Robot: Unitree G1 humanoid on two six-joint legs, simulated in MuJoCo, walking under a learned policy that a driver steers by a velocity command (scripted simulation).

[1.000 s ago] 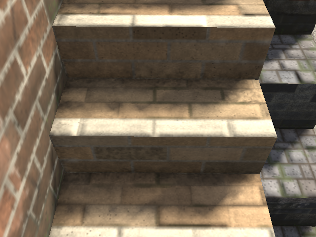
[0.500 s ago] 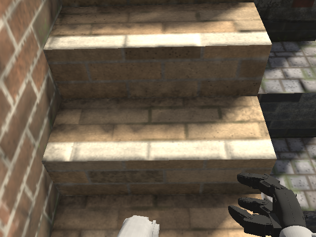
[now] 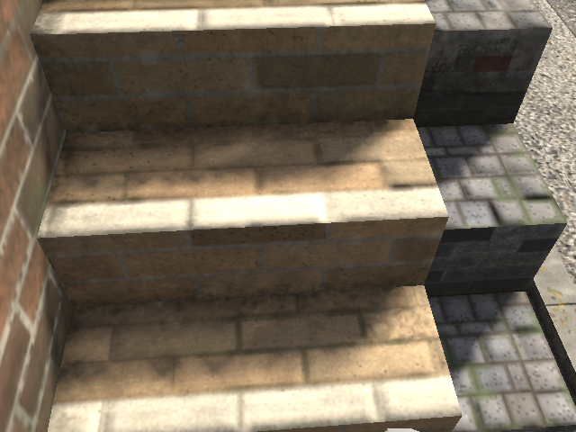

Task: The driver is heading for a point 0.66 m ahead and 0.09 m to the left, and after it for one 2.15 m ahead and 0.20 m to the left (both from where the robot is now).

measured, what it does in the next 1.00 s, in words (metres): walks ahead, turning left: right foot, then left foot 0.20 m higher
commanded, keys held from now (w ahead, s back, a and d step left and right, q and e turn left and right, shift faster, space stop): w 0.20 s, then w+q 0.54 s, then w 0.26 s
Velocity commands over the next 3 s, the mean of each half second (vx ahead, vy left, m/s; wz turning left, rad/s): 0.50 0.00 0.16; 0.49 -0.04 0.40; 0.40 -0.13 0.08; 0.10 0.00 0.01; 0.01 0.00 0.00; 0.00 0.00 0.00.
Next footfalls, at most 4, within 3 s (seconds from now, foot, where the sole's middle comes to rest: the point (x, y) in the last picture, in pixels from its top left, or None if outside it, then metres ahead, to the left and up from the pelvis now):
0.20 right None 0.02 -0.19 -0.77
0.58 left None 0.24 0.07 -0.57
1.24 right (369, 267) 0.53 -0.09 -0.18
1.48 right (357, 340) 0.52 -0.10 -0.37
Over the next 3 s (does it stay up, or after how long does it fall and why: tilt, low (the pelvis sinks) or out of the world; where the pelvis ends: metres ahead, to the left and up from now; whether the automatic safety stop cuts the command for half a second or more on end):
stays up -0.26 -0.15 -0.18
